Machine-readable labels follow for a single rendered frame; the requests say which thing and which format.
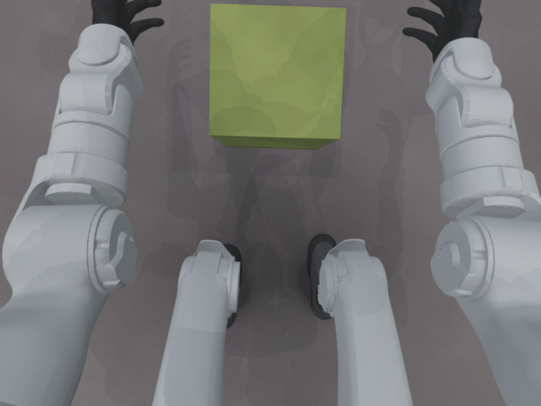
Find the left robot upper arm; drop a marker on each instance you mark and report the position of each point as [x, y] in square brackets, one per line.
[61, 262]

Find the robot left thigh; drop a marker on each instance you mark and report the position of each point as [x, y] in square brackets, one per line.
[191, 372]

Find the robot left hand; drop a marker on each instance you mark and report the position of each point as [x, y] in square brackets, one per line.
[120, 13]

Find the robot right forearm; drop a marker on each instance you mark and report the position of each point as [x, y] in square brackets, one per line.
[477, 138]

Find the carton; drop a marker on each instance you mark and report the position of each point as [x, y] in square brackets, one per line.
[276, 75]

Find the robot thigh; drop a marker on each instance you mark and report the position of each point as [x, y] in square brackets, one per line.
[371, 370]
[191, 372]

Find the right robot upper arm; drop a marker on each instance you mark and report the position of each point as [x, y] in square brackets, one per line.
[492, 267]

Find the robot right thigh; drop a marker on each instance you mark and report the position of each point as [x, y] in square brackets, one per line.
[371, 370]

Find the robot right hand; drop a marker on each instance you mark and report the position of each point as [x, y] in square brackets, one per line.
[462, 19]

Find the robot left forearm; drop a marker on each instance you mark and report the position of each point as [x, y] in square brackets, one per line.
[86, 157]

